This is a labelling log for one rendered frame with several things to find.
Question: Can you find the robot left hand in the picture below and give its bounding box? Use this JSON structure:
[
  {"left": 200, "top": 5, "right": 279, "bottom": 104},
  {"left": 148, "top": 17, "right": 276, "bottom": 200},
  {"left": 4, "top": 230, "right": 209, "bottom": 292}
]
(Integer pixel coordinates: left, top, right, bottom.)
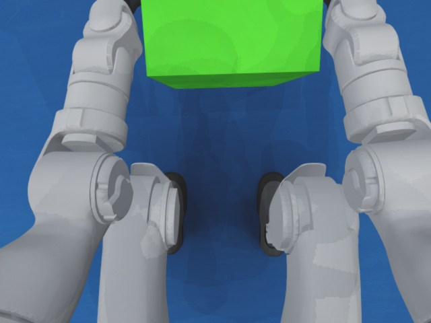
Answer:
[{"left": 123, "top": 0, "right": 141, "bottom": 14}]

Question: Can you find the robot right thigh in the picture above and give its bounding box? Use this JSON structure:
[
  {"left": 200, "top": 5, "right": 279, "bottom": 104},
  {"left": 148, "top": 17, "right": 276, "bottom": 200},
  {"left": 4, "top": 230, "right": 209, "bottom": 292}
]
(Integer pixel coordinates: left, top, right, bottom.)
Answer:
[{"left": 272, "top": 176, "right": 362, "bottom": 323}]

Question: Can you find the robot left forearm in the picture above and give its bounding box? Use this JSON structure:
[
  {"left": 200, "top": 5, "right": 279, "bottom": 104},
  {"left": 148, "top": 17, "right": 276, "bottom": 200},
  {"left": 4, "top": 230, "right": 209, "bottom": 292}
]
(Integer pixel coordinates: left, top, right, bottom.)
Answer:
[{"left": 28, "top": 0, "right": 143, "bottom": 207}]

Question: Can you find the robot left upper arm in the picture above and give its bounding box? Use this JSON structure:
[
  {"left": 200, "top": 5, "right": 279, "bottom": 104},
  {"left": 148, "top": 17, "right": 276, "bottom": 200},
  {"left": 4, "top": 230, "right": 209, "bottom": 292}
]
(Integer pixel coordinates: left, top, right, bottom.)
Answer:
[{"left": 0, "top": 151, "right": 133, "bottom": 323}]

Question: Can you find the robot right upper arm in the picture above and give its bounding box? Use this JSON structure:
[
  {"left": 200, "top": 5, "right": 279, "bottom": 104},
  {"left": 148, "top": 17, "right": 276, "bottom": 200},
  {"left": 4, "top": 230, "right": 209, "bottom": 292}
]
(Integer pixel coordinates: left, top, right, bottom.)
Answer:
[{"left": 342, "top": 138, "right": 431, "bottom": 323}]

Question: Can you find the robot right forearm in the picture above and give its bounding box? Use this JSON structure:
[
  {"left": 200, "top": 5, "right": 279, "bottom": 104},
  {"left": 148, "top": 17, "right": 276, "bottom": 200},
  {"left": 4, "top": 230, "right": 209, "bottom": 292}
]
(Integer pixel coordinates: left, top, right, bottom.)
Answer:
[{"left": 323, "top": 0, "right": 431, "bottom": 144}]

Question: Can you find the carton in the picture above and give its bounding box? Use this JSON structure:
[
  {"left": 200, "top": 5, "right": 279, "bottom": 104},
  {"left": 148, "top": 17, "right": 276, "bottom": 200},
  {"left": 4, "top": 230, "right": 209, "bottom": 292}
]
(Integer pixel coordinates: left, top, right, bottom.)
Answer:
[{"left": 141, "top": 0, "right": 323, "bottom": 89}]

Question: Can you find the robot right shin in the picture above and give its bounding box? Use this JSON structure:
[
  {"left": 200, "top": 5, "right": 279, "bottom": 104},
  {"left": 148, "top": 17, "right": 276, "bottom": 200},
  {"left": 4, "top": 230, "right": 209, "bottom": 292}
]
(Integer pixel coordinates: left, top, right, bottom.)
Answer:
[{"left": 266, "top": 163, "right": 360, "bottom": 251}]

